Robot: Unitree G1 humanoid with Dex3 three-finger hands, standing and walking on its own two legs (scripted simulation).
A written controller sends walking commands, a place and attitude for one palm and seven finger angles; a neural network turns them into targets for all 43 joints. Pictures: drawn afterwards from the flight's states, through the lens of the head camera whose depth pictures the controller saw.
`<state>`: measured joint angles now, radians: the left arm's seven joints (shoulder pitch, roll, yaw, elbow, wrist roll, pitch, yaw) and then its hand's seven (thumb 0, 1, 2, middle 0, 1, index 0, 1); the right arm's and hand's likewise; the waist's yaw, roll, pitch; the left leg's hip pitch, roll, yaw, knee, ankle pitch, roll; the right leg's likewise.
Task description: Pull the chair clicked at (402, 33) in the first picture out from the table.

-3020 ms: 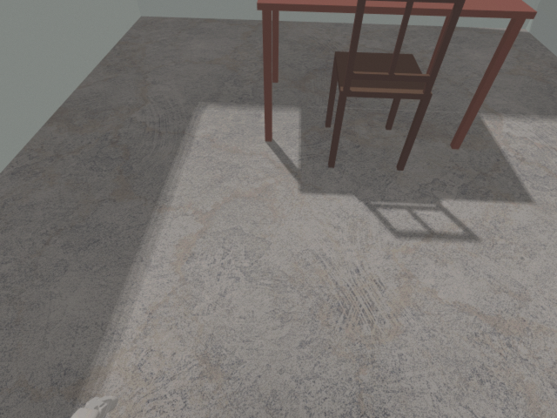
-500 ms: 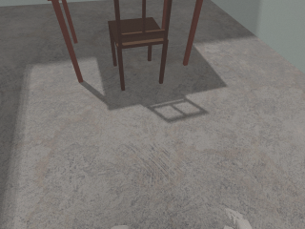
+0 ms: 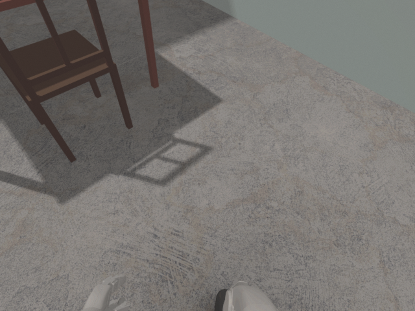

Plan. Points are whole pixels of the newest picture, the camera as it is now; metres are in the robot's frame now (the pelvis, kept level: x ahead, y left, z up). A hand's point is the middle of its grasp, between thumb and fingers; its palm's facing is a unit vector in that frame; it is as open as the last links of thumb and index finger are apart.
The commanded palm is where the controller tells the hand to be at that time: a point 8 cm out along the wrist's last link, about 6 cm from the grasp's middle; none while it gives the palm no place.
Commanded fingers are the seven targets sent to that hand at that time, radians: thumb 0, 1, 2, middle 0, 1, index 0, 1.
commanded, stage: walk to a spot facing it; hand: left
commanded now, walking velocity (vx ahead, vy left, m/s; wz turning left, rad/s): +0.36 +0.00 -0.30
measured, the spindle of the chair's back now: (53, 31) +1.07 +0.57 -0.07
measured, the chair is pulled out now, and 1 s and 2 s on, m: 0.00 0.00 0.00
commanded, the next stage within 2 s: turn to face it in 1.18 s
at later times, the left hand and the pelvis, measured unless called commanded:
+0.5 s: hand (112, 266) +0.24 +0.22 -0.18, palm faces -0.02 -0.98 -0.19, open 7.3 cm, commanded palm none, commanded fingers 0.00 0.90 0.90 -0.20 -0.30 -0.20 -0.30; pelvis +0.25 +0.02 +0.00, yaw -7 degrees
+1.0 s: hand (170, 145) +0.59 +0.10 -0.16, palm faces -0.27 -0.93 -0.26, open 7.4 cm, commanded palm none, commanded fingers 0.00 0.90 0.90 -0.20 -0.30 -0.20 -0.30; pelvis +0.45 -0.07 -0.01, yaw -18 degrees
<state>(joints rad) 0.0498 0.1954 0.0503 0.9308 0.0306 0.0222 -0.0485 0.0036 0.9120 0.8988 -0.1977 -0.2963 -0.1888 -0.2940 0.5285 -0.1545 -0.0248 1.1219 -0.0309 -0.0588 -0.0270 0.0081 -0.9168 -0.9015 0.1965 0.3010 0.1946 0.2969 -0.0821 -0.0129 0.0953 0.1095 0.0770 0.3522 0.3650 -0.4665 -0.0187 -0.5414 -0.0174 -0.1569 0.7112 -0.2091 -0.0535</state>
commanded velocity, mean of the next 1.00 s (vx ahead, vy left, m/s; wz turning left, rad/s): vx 0.37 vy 0.00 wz -0.24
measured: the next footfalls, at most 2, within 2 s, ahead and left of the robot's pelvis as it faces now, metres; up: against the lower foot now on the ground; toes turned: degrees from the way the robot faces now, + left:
right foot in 0.06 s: +0.16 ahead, -0.09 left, +0.00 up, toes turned -9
left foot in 0.48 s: +0.37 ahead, +0.14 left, +0.00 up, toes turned +4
